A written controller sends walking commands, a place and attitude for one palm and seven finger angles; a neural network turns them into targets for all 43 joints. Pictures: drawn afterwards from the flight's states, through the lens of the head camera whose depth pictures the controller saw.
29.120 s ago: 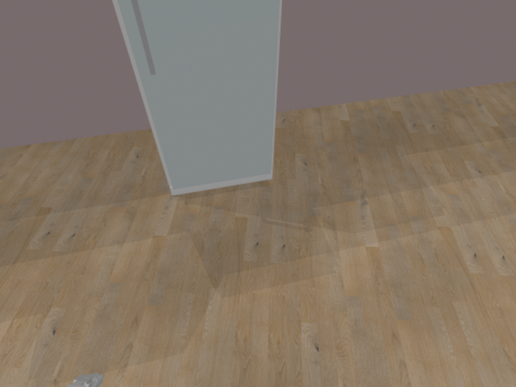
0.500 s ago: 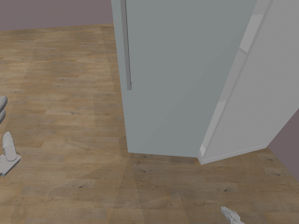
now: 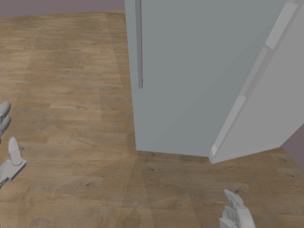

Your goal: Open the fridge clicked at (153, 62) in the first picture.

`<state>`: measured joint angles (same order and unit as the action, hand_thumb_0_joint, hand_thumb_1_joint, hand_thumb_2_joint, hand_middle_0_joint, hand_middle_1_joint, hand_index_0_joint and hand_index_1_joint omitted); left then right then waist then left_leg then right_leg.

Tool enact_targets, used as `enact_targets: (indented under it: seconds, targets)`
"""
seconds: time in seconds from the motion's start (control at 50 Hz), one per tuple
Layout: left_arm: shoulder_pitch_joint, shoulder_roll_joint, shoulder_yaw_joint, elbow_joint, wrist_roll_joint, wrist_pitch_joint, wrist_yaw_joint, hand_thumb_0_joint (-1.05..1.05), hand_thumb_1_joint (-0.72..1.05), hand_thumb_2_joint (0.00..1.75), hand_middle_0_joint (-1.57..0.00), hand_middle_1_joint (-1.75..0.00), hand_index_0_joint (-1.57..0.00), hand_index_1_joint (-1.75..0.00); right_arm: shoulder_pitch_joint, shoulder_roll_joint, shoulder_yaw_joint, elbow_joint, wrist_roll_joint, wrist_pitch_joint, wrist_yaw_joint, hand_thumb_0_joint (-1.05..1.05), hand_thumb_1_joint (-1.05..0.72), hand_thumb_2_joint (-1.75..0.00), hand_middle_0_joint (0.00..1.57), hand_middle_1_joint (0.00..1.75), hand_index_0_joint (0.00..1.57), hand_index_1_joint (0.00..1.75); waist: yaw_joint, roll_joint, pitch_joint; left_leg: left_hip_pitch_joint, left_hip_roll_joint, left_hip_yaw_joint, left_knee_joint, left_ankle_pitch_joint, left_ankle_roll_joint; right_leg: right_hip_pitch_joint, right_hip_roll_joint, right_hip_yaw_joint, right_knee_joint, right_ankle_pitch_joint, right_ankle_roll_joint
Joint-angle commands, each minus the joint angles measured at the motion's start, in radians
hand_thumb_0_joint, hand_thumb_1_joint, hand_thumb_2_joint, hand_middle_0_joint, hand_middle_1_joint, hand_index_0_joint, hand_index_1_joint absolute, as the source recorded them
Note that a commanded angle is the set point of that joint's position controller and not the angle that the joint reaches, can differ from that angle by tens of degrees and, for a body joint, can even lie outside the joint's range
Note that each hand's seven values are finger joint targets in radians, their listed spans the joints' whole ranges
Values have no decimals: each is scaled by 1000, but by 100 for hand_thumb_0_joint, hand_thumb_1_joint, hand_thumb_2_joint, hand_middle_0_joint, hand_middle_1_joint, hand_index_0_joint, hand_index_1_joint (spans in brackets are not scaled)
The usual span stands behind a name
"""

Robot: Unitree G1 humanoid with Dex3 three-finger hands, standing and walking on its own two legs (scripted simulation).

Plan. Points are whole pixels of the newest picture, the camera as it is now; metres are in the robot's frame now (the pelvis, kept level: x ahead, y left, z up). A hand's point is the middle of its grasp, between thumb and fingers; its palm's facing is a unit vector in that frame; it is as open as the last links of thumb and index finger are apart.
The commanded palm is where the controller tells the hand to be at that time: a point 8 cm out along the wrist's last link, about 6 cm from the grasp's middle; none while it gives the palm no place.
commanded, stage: stop stepping back and stand still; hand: left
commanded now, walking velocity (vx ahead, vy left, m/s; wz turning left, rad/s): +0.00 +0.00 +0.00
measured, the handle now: (140, 38) +0.69 +0.10 +0.16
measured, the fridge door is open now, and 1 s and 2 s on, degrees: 70 70 70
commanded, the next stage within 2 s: let the arm hang, fingers relaxed in 0.40 s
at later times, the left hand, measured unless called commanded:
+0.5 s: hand (5, 170) +0.18 +0.29 +0.15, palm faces +0.42 -0.80 -0.43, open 7.5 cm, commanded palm none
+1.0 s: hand out of the picture -0.08 +0.19 -0.18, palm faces +0.07 -0.98 -0.16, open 7.3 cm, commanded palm none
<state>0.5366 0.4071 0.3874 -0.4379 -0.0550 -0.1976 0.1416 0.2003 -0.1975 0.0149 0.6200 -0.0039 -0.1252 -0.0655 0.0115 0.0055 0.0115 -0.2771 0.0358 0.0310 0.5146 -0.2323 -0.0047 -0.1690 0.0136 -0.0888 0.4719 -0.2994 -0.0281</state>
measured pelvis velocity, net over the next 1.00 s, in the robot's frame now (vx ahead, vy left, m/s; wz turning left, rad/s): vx -0.03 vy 0.02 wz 0.05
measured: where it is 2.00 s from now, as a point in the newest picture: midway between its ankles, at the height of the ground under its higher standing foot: outside the picture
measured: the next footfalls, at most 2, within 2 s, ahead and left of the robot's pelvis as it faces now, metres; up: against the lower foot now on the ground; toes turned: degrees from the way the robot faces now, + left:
none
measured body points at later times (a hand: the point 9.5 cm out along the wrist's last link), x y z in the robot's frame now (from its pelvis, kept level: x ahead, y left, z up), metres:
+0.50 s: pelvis -0.01 +0.02 +0.00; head -0.01 +0.03 +0.45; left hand +0.15 +0.33 +0.18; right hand +0.16 -0.21 -0.07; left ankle +0.02 +0.12 -0.74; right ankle -0.03 -0.10 -0.74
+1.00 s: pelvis -0.03 +0.02 +0.00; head +0.01 +0.03 +0.45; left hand -0.08 +0.24 -0.16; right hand -0.03 -0.22 -0.15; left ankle +0.02 +0.12 -0.74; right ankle -0.03 -0.10 -0.74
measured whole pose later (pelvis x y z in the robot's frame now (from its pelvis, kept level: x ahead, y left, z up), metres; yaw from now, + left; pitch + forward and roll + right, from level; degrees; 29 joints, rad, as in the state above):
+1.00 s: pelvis -0.03 +0.02 +0.00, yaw +3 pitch +0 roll -2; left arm 0.34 0.19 0.00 1.11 0.01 0.03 0.01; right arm 0.31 -0.18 0.00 1.07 -0.03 0.04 -0.02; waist 0.01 -0.01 0.07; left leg -0.33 0.00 -0.01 0.51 -0.18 0.02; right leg -0.20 -0.02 -0.14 0.46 -0.26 -0.01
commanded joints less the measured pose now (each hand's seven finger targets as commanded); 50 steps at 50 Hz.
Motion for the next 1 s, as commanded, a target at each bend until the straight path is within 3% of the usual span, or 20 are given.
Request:
enact_targets:
  seconds: [0.0,0.06,0.1,0.28,0.46,0.48,0.5,0.52,0.54,0.56,0.6,0.64,0.68,0.74,0.76,0.82,0.92,0.98]
  targets:
    - [-36,185,136,-231,-1,-60,25,0,90,90,-20,-30,-20,-30,-65,-132,-44,-153,0,-39,-23,0,-90,-90,20,30,20,30,-4,58,-142,44,62,-85,-76,299,32,69,-71,101,-50,306,21]
    - [-34,207,157,-246,-2,-61,27,0,90,90,-20,-30,-20,-30,-72,-133,-47,-155,0,-36,-24,0,-90,-90,20,30,20,30,-2,69,-148,54,58,-89,-85,307,30,70,-67,96,-56,303,21]
    - [-34,181,137,-236,-3,-62,26,0,90,90,-20,-30,-20,-30,-65,-131,-44,-155,0,-32,-24,0,-90,-90,20,30,20,30,-4,85,-141,42,60,-92,-94,296,29,76,-63,89,-58,286,23]
    - [-39,162,114,-194,-1,-60,23,0,90,90,-20,-30,-20,-30,-74,-134,-43,-153,-1,-32,-28,0,-90,-90,20,30,20,30,-4,56,-103,17,53,-103,-147,151,27,51,-54,84,-107,182,27]
    - [-51,182,129,-197,3,-64,28,0,90,90,-20,-30,-20,-30,-81,-139,-48,-152,-4,-33,-31,0,-90,-90,20,30,20,30,-1,77,-87,-3,40,-107,-173,32,25,39,-53,88,-142,107,23]
    - [-114,21,-290,564,70,92,-112,0,90,90,-20,-30,-20,-30,-142,-336,-82,50,22,-68,66,0,-90,-90,20,30,20,30,-33,79,0,-90,85,-129,-11,240,33,-75,-147,28,7,218,-4]
    - [-140,30,-263,586,67,176,-135,0,90,90,-20,-30,-20,-30,-77,-308,-90,42,21,12,72,0,-90,-90,20,30,20,30,-24,100,-70,-29,94,-104,-22,228,27,-99,-150,69,-19,128,-10]
    - [-170,19,-278,618,71,188,-141,0,90,90,-20,-30,-20,-30,-65,-298,-83,42,9,35,70,0,-90,-90,20,30,20,30,-19,77,-81,-64,111,-141,-42,157,47,-114,-123,46,17,0,-13]
    - [-197,25,-286,666,75,192,-146,0,90,90,-20,-30,-20,-30,-75,-301,-74,36,2,53,69,0,-90,-90,20,30,20,30,-14,41,-61,-118,117,-178,-69,93,68,-101,-103,43,46,-46,-13]
    - [-218,31,-297,723,81,192,-146,0,90,90,-20,-30,-20,-30,-74,-291,-67,40,-7,65,66,0,-90,-90,20,30,20,30,-10,-45,-49,-141,112,-204,-81,80,75,-82,-92,56,47,-50,-15]
    - [-258,34,-313,854,83,194,-146,0,90,90,-20,-30,-20,-30,-67,-286,-57,76,-17,79,66,0,-90,-90,20,30,20,30,-8,-138,-56,-139,89,-201,-76,64,72,-62,-115,81,17,-43,-22]
    - [-294,28,-329,992,84,198,-142,0,90,90,-20,-30,-20,-30,-57,-254,-50,122,-23,99,66,0,-90,-90,20,30,20,30,-15,-183,-55,-86,47,-155,-27,63,56,-101,-160,118,-44,-51,-39]
    - [-328,9,-350,1101,81,206,-135,0,90,90,-20,-30,-20,-30,-29,-208,-38,162,-28,117,65,0,-90,-90,20,30,20,30,-28,-102,-55,-36,25,-121,-12,77,42,-129,-180,133,-69,-57,-52]
    - [-323,-16,-362,1239,75,207,-131,0,90,90,-20,-30,-20,-30,-14,-178,-29,227,-28,124,57,0,-90,-90,20,30,20,30,-23,48,-47,-32,45,-145,-83,79,44,-91,-140,108,-51,-44,-26]
    - [-298,-11,-361,1277,75,205,-131,0,90,90,-20,-30,-20,-30,-13,-186,-29,242,-26,123,54,0,-90,-90,20,30,20,30,-10,77,-50,-46,51,-154,-99,84,48,-54,-128,102,-53,-19,-17]
    - [-251,-57,-352,1382,69,199,-128,0,90,90,-20,-30,-20,-30,13,-145,-31,304,-24,123,43,0,-90,-90,20,30,20,30,-4,147,-67,-46,50,-140,-110,65,45,3,-134,102,-81,21,-22]
    - [-224,-93,-360,1478,68,195,-124,0,90,90,-20,-30,-20,-30,89,-101,-39,376,-19,136,34,0,-90,-90,20,30,20,30,-23,66,2,-17,42,-121,-95,9,39,-65,-149,105,-153,-52,-35]
    - [-201,-112,-363,1516,67,193,-121,0,90,90,-20,-30,-20,-30,128,-84,-39,407,-17,136,31,0,-90,-90,20,30,20,30,-24,25,5,-6,47,-123,-102,24,43,-63,-141,94,-156,-47,-33]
